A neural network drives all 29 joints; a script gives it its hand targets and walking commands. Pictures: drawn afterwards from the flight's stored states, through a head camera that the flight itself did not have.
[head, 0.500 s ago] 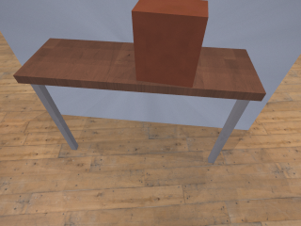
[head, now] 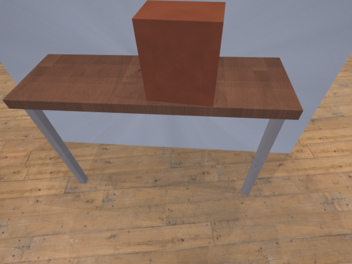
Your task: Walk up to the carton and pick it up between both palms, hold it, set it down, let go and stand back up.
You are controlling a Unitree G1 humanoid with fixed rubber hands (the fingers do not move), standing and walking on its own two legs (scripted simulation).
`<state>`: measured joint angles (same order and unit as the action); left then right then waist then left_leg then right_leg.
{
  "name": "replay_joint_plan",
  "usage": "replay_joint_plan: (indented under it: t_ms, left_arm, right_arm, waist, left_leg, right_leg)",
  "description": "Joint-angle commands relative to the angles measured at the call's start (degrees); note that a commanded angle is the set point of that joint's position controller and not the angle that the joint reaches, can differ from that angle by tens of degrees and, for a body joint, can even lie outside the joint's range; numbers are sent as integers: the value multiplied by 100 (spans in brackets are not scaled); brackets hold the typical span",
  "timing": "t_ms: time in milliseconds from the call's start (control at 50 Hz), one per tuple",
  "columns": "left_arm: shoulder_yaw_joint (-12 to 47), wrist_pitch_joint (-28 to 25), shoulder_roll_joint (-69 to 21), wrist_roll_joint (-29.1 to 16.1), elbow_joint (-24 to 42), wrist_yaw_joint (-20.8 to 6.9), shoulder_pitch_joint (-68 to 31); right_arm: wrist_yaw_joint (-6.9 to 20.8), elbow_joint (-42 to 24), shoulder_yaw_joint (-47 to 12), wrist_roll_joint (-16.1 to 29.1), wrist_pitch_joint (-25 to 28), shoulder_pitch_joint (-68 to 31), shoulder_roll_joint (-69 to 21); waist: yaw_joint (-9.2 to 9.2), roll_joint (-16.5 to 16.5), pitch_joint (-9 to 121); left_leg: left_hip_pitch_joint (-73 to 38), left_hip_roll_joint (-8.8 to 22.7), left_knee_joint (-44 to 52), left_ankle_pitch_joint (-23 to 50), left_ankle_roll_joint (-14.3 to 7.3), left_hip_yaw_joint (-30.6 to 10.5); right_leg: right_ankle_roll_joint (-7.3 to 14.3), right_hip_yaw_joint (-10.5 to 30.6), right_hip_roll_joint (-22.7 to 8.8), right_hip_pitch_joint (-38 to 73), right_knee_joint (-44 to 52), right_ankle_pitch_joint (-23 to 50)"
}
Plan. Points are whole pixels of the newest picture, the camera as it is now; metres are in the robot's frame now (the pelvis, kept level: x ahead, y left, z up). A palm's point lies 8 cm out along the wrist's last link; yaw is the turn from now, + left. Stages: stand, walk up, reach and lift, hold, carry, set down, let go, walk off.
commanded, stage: walk up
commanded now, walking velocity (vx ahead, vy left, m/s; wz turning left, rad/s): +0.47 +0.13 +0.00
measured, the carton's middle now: (182, 56) +0.75 +0.02 +0.10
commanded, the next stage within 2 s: none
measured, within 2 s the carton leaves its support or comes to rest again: neither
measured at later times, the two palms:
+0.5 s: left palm out of the picture +0.04 +0.22 -0.14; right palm (239, 209) +0.31 -0.15 -0.15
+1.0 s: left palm (119, 191) +0.35 +0.21 -0.12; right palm (263, 240) +0.23 -0.21 -0.15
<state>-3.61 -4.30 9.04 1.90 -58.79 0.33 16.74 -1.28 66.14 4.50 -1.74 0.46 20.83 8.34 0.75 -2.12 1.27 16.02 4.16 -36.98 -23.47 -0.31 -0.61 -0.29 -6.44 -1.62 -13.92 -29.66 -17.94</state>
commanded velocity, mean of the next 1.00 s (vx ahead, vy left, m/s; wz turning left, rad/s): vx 0.22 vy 0.02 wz -0.01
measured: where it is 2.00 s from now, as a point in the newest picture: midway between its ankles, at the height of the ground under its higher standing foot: (187, 260)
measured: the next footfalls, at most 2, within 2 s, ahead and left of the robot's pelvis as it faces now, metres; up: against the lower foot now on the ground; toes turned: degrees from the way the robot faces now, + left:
left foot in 0.44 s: +0.32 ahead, +0.14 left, +0.00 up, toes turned +9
right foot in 0.88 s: +0.37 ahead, -0.11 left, +0.00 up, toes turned -4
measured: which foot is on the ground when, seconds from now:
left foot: up 0.00-0.42, down 0.44-0.92, up 0.94-1.00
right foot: down 0.00-0.44, up 0.46-0.86, down 0.88-1.00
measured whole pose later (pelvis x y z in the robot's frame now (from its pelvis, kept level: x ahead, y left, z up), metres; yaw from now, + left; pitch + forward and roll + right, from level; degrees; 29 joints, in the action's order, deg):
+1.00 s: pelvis +0.28 -0.01 +0.01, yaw +0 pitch -1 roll +1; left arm -1.3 -0.9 6.8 1.0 -58.8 2.4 10.6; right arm -1.5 64.2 0.8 -0.7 -1.7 19.9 7.5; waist -2.2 -2.6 -1.7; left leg 16.1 2.4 -36.8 -24.1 -0.5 3.6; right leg 2.6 -4.4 -0.8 -17.1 -27.2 -9.7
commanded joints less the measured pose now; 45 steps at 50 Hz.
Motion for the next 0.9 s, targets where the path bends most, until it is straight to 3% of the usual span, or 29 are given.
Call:
replay_joint_plan:
  t_ms: [0, 40, 120, 180, 320, 340, 360, 380, 400, 420, 440, 460, 480, 500, 520, 540, 560, 580, 620, 640, 660, 680, 700, 720, 740, 780, 840, 860, 880]
  left_arm:
    - [-211, 74, 1058, 80, -614, 201, 2554]
    - [-73, -18, 711, -23, -211, 75, 1350]
    - [69, -193, 444, 11, -234, 43, 1453]
    - [144, -223, 361, -17, -430, 48, 1948]
    - [181, -205, 498, -25, -603, 184, 2062]
    - [158, -204, 569, -31, -625, 201, 2001]
    - [263, -155, 273, -86, -870, 182, 2015]
    - [253, -147, 306, -143, -866, 185, 1904]
    - [242, -170, 388, -191, -823, 174, 1850]
    - [261, -161, 280, -192, -654, 188, 1999]
    - [292, -75, -186, -416, -732, 213, 2802]
    - [164, -23, 157, -242, -763, 180, 2367]
    - [164, -2, 23, -134, -594, 119, 1716]
    - [180, -9, -169, -37, -553, 76, 1365]
    - [-2, 134, 193, 90, -586, 78, 1278]
    - [138, 156, -389, 42, -564, 22, 1348]
    - [-18, 284, 4, 94, -621, 41, 1407]
    - [-45, 361, -53, 96, -576, 44, 1348]
    - [-51, 494, -152, 61, -503, -12, 1252]
    - [65, 450, -493, 24, -386, -104, 1176]
    - [-25, 548, -70, 73, -353, -126, 983]
    - [-63, 593, 81, 121, -154, -157, 620]
    - [4, 536, -126, 34, -55, -182, 570]
    - [15, 536, -37, -159, 26, -80, 104]
    - [2, 502, 17, -154, 37, 10, 131]
    - [28, 474, 96, -100, -19, 107, 296]
    - [42, 391, 220, -33, -33, 114, 383]
    - [29, 312, 413, 20, -8, 125, 443]
    - [16, 218, 840, 49, 107, 149, 498]
  right_arm:
    - [180, -871, 9, -156, 242, -916, 83]
    - [336, -868, 7, -166, 274, -1032, 221]
    - [417, -527, 14, -46, 114, -487, 231]
    - [379, -688, -16, -14, 24, -818, 234]
    - [373, -1121, -163, 110, 61, -1966, 194]
    - [348, -1106, -152, 128, 64, -1886, 263]
    - [294, -1138, -151, 93, 181, -1653, 241]
    - [252, -847, -79, 74, 278, -890, 469]
    - [192, -602, 12, 12, 369, -206, 740]
    - [149, -502, 123, -126, 460, 640, 1222]
    - [146, -472, 252, -28, 401, 1067, 1873]
    - [148, -421, 272, 222, 290, 1027, 1701]
    - [136, -530, 145, 179, 285, 431, 1272]
    - [116, -620, 44, 127, 301, -26, 900]
    - [25, -677, 52, 58, 274, 23, 916]
    - [23, -621, -63, 145, 327, -265, 626]
    - [-22, -647, -33, 3, 312, -35, 556]
    - [-43, -647, -24, -7, 317, 73, 548]
    - [-26, -733, -49, -22, 310, -11, 530]
    - [-34, -659, -136, 128, 332, -297, 319]
    - [-22, -745, -74, -76, 295, -141, 489]
    - [-35, -669, -63, -95, 268, 78, 609]
    - [-29, -596, -154, 98, 284, -99, 393]
    - [-103, -670, -320, 88, 278, -432, 69]
    - [-99, -580, -243, 2, 307, -165, 437]
    - [-43, -567, -197, -21, 316, -14, 772]
    - [-46, -640, -238, 112, 171, -372, 741]
    - [-51, -575, -288, 59, 114, -140, 565]
    - [-49, -563, -348, 11, 36, 458, 205]
  waist:
    - [665, 1159, -886]
    - [164, 860, -1310]
    - [14, 854, -1004]
    - [112, 1003, -896]
    - [378, 1366, -1020]
    - [311, 1427, -966]
    - [-29, 2076, -594]
    - [-387, 1700, -312]
    - [-658, 1220, 66]
    - [-844, 226, 813]
    - [-678, -1163, 1842]
    - [-754, -663, 1757]
    - [-584, -525, 798]
    - [-448, -310, 180]
    - [-392, 422, -114]
    - [-51, -367, -202]
    - [-163, 67, -245]
    - [-63, 125, -251]
    - [11, -389, -339]
    - [303, -1286, -279]
    - [-32, -949, -632]
    - [-45, -810, -752]
    - [215, -1475, -549]
    - [147, -1202, -983]
    - [119, -1133, -671]
    - [81, -872, -137]
    - [251, -471, -78]
    - [216, 33, -58]
    - [-126, 1253, 23]
  left_leg:
    - [3576, 71, -2726, -47, -179, -328]
    - [3187, 481, -2717, 1155, -5, -125]
    - [2680, 250, -2537, 1671, 201, 392]
    - [2685, 130, -2287, 1693, 236, 618]
    - [1587, -223, 5, 1843, 75, 1113]
    - [1196, -283, 227, 1799, -23, 1087]
    - [333, -429, 523, 1626, -93, 956]
    - [-710, -503, 994, 2307, -147, 1103]
    - [-1803, -209, 970, 2662, -155, 1044]
    - [-3126, 1198, 582, 3671, -213, -305]
    - [-3873, 2760, 997, 4969, -1172, -2219]
    - [-2970, 2521, 1567, 3899, -1317, -2388]
    - [-2040, 2173, 1908, 2704, -1193, -1876]
    - [-1266, 1880, 2165, 2247, -1026, -1383]
    - [-891, 2120, 2204, 2849, -954, -1671]
    - [-281, 1490, 2398, 2570, -717, -500]
    - [-375, 1802, 2326, 2852, -785, -1047]
    - [-372, 1806, 2325, 3065, -766, -858]
    - [-57, 1561, 2420, 2494, -651, -369]
    - [415, 764, 2614, 1147, -372, 486]
    - [292, 1211, 2717, 1045, -523, -39]
    - [189, 1383, 2826, 937, -616, -225]
    - [483, 808, 2935, 233, -444, 324]
    - [670, 430, 2355, 2566, -654, 732]
    - [230, 527, 2009, 4199, -900, 800]
    - [-52, 904, 1752, 4696, -1097, 537]
    - [494, 869, 1459, 2038, -693, 190]
    - [691, 664, 1148, 991, -388, 238]
    - [842, 215, 278, -458, -54, 539]
  right_leg:
    - [602, 4773, -3018, 1382, 2667, -3432]
    - [630, 3374, -2254, 425, 2596, -2426]
    - [377, 1327, -1451, 804, 2124, 892]
    - [325, 855, -1408, 1087, 1716, 3168]
    - [433, 410, -1471, 1237, 1295, 4582]
    - [407, 391, -1515, 1210, 1139, 4853]
    - [308, 137, -992, 1181, 741, 4373]
    - [239, 55, -923, 919, 52, 4080]
    - [193, 29, -815, 324, -701, 3217]
    - [125, 7, -637, -711, -2101, 643]
    - [-7, 193, -95, -1414, -3922, -1995]
    - [-14, 689, -249, -1333, -4386, -1572]
    - [-8, 610, -393, -1582, -4517, -1243]
    - [21, 574, -560, -1614, -4277, -794]
    - [-60, 610, -577, -1581, -4368, -436]
    - [5, 631, -797, -1107, -3759, -256]
    - [-60, 570, -560, -1163, -3895, -206]
    - [-71, 626, -597, -1243, -3848, -92]
    - [-61, 544, -544, -1247, -3508, 107]
    - [-22, 360, -550, -837, -2754, 388]
    - [-69, 203, -378, -1188, -2768, 336]
    - [-115, 293, -472, -1532, -2720, 467]
    - [-139, 170, -451, -1069, -2030, 570]
    - [-67, 182, -142, -820, -1428, 809]
    - [-59, -13, 139, -796, -1258, 680]
    - [21, 101, 148, -382, -1103, 459]
    - [174, 331, -31, 641, 205, 1211]
    - [136, 792, -478, 1017, 858, 1402]
    - [147, 2102, -1735, 1074, 1269, 2427]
